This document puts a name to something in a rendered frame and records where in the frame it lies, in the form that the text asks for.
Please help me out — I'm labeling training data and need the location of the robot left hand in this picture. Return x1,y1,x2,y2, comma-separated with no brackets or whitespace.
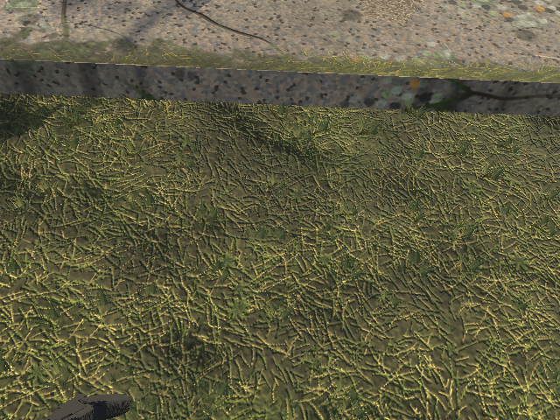
45,394,132,420

